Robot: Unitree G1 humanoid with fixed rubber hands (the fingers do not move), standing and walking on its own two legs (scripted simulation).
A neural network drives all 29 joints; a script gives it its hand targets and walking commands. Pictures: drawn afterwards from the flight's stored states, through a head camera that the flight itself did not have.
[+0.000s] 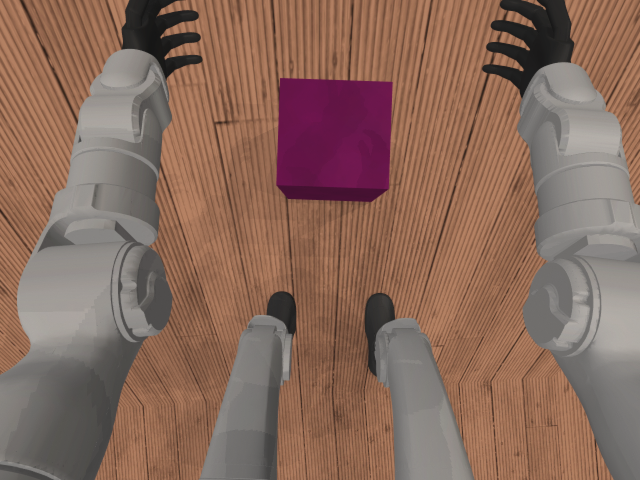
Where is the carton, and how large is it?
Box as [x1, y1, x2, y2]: [276, 78, 392, 201]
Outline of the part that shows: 280,78 276,184 288,198 371,201 388,188 392,82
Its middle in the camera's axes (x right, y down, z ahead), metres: +0.03 -0.20 +0.84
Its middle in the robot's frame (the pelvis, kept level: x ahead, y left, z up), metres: +0.56 +0.00 -0.54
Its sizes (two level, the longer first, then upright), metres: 0.210 0.200 0.250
